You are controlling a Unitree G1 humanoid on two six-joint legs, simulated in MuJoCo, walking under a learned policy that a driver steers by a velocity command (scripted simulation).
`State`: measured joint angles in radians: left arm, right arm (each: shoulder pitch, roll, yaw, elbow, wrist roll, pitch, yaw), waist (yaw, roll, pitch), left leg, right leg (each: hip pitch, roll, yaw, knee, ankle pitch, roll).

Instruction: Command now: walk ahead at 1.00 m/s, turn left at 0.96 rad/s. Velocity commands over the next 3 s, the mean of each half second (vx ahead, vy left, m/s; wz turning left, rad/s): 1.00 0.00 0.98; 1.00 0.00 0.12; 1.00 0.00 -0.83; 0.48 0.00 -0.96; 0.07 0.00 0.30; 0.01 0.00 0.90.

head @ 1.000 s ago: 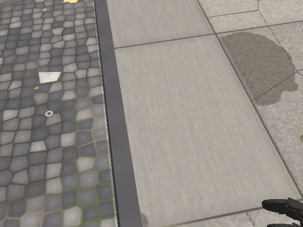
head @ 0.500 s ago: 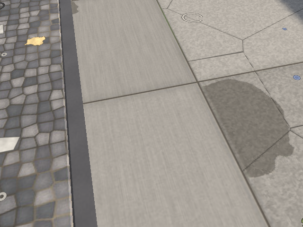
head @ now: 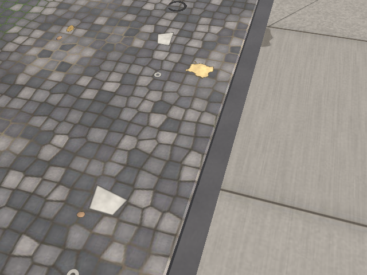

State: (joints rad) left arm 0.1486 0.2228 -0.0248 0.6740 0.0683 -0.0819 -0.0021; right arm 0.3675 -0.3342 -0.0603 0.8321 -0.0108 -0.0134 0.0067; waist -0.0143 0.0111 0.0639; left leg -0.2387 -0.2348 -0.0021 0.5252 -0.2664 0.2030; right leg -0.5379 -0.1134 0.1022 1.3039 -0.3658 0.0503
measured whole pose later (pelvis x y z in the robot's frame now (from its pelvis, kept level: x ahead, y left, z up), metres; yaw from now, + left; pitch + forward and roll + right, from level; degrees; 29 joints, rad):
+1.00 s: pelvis +0.84 +0.22 +0.01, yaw +30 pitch +0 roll +1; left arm 0.19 0.29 0.03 0.78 0.00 -0.02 -0.05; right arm 0.45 -0.29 -0.04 0.91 -0.02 -0.12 0.01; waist -0.04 -0.03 0.04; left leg 0.13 -0.13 0.17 0.19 -0.34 0.11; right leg -0.79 -0.12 -0.02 0.97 0.01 -0.07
